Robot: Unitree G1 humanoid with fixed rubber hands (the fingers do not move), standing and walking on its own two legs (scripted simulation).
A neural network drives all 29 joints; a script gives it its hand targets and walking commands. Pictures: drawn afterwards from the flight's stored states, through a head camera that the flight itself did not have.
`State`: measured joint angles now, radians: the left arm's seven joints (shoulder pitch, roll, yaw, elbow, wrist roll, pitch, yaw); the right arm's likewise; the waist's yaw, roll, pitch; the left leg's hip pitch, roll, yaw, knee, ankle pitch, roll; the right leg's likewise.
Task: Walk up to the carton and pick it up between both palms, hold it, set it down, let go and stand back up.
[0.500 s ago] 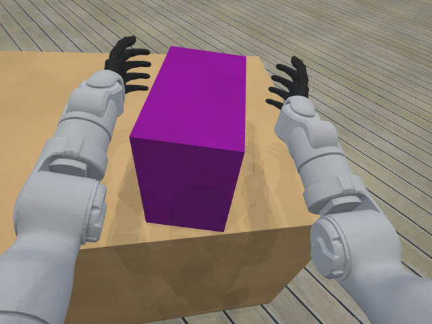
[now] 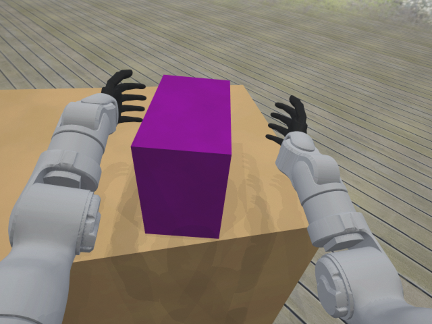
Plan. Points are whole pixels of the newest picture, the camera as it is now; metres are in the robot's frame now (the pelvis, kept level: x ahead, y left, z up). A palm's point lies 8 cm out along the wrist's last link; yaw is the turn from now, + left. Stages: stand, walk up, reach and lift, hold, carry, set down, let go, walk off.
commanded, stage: set down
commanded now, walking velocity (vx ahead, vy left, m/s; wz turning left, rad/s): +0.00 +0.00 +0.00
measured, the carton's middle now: (189, 152) +0.50 -0.03 +0.08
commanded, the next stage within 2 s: none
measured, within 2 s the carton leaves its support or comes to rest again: neither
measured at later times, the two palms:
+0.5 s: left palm (100, 156) +0.43 +0.15 +0.15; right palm (289, 175) +0.31 -0.18 +0.15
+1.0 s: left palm (73, 211) +0.36 +0.20 +0.09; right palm (291, 219) +0.25 -0.17 +0.10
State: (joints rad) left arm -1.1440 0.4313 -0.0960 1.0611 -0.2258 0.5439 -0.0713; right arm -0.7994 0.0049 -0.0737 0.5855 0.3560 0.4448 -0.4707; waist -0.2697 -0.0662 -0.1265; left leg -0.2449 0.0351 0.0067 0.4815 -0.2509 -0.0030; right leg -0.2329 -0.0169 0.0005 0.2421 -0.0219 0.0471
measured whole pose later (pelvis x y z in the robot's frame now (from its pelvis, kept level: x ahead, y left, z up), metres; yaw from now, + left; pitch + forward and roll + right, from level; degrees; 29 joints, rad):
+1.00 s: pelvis +0.00 +0.01 +0.00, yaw -3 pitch -3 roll -2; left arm -0.36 0.47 -0.05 0.24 -0.23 0.61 -0.16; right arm -0.02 0.04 0.03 -0.16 0.28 0.50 -0.51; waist -0.07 -0.07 0.00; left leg -0.16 0.03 0.06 0.48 -0.28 0.01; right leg -0.18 -0.02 0.05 0.28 -0.05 0.06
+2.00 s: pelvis +0.03 +0.01 +0.00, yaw -1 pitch -6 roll -3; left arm 0.18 0.47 -0.05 -0.07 -0.23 0.30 -0.18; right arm 0.48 0.08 0.10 -0.35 0.19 0.26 -0.41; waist -0.01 -0.06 0.10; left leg -0.06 0.04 0.03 0.48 -0.32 0.01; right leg -0.08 -0.02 0.02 0.28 -0.11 0.06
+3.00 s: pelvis +0.04 +0.00 +0.00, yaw +1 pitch -6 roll -3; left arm 0.26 0.23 -0.05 0.14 -0.08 0.27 -0.07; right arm 0.36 -0.10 0.00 0.31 0.06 -0.11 -0.08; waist -0.01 0.01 0.14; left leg -0.05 0.04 0.00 0.48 -0.33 0.01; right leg -0.07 -0.02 -0.01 0.32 -0.14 0.06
